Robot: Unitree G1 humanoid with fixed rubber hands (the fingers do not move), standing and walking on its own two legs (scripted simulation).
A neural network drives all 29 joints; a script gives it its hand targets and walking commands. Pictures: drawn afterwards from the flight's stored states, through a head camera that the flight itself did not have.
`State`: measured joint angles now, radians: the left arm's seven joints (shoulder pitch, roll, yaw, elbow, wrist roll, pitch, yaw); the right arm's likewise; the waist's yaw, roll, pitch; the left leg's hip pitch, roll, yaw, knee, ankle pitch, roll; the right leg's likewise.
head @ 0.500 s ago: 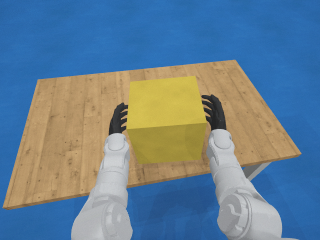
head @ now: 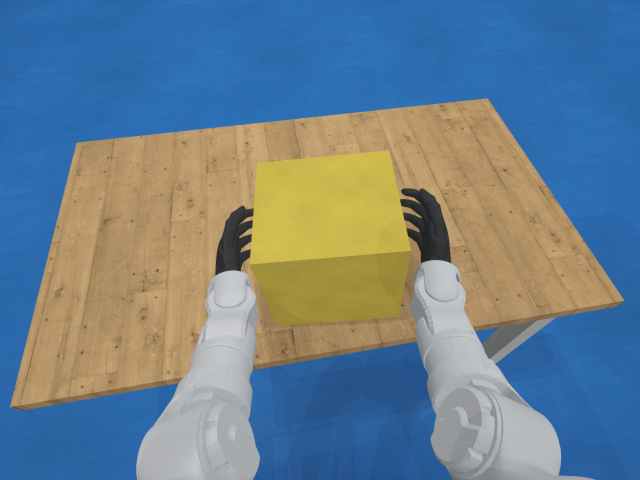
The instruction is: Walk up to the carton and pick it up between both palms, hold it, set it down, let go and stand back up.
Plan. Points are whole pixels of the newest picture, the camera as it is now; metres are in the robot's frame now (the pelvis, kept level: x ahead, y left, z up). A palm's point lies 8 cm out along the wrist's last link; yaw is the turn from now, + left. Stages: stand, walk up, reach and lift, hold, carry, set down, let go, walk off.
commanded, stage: set down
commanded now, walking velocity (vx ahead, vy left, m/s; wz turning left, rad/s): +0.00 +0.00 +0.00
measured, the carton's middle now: (330, 242) +0.43 +0.03 +0.01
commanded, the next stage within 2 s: none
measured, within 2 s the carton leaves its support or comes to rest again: rests again in 0.06 s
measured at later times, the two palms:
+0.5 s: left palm (235, 266) +0.38 +0.15 +0.01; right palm (433, 261) +0.40 -0.11 +0.02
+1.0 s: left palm (233, 267) +0.38 +0.15 +0.01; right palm (432, 262) +0.40 -0.11 +0.02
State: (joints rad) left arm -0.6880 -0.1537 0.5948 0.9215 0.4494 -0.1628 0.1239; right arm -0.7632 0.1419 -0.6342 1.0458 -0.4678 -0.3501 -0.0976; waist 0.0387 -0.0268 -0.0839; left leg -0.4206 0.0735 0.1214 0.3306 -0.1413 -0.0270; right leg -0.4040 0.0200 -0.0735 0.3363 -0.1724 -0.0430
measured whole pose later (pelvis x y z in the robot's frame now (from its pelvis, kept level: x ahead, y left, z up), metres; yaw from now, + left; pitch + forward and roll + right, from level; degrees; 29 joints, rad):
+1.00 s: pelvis +0.00 +0.00 +0.00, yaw +0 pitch +13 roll +0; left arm -0.68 -0.21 0.65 0.84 0.54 -0.21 0.11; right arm -0.73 0.18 -0.70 0.96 -0.53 -0.35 -0.06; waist 0.04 -0.05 -0.04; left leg -0.41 0.07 0.13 0.32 -0.14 -0.02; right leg -0.40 0.02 -0.07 0.33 -0.17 -0.04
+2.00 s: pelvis -0.01 +0.01 -0.03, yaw -2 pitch +24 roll -2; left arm -0.92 0.06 0.16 1.40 -0.05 -0.33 0.21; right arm -0.93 -0.16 -0.03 1.37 0.17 -0.29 -0.10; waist 0.10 0.02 -0.26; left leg -0.80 0.10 0.10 0.64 -0.26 -0.01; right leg -0.77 0.04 -0.05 0.58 -0.24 -0.03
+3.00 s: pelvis -0.02 +0.00 +0.00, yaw -3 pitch +12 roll -1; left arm -0.80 0.16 0.15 0.91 -0.09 0.08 0.13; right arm -0.85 -0.28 0.09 1.05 0.34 0.01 -0.09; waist 0.09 -0.02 -0.15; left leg -0.43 0.09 0.07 0.37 -0.15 -0.04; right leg -0.41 0.05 -0.02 0.33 -0.13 -0.05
